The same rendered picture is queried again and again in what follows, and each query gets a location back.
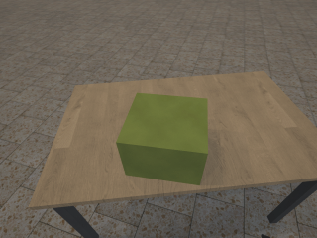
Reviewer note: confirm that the table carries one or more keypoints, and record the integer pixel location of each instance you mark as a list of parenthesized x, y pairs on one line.
[(256, 137)]

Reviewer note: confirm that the carton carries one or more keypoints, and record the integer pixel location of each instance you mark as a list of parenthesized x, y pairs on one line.
[(165, 137)]

